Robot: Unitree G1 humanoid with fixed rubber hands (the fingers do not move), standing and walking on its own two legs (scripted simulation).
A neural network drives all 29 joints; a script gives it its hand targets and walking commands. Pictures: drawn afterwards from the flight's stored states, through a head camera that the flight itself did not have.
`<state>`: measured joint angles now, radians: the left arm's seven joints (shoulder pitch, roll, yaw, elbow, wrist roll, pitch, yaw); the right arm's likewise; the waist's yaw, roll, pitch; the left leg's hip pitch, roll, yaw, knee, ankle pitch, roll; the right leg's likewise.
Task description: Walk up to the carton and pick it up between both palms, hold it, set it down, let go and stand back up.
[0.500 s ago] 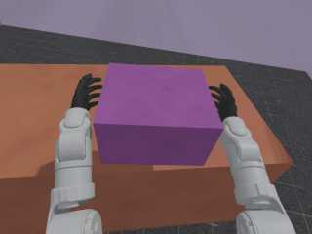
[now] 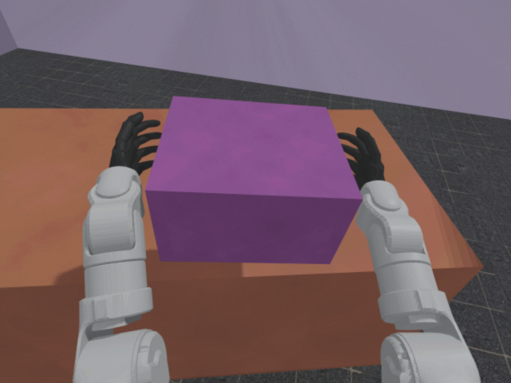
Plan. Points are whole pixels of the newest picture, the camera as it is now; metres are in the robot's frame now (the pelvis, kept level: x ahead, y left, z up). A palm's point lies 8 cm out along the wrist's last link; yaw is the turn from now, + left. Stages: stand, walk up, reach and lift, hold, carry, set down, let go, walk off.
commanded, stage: hold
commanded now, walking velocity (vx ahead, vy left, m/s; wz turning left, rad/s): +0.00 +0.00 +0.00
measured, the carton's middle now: (249, 178) +0.39 +0.00 +0.14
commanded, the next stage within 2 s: none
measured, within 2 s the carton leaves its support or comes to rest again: neither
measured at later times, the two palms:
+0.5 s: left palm (123, 169) +0.36 +0.19 +0.19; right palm (363, 179) +0.36 -0.17 +0.17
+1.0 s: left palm (123, 169) +0.36 +0.18 +0.19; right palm (364, 179) +0.36 -0.17 +0.17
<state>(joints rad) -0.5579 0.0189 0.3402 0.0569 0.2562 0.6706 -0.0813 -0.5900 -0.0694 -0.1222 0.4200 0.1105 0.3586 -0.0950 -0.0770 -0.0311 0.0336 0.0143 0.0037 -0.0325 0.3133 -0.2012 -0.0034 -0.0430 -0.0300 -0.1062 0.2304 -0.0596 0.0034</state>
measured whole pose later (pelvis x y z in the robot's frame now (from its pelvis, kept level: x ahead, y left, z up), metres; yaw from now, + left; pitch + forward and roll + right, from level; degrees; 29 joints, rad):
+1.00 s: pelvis +0.00 +0.00 +0.00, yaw +0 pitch -8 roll -1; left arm -0.54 0.02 0.34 0.01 0.26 0.69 -0.09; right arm -0.57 -0.07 -0.10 0.38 0.13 0.37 -0.11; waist -0.08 -0.03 0.05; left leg 0.03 0.01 -0.04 0.33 -0.22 0.00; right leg -0.02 -0.03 -0.11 0.23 -0.07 0.01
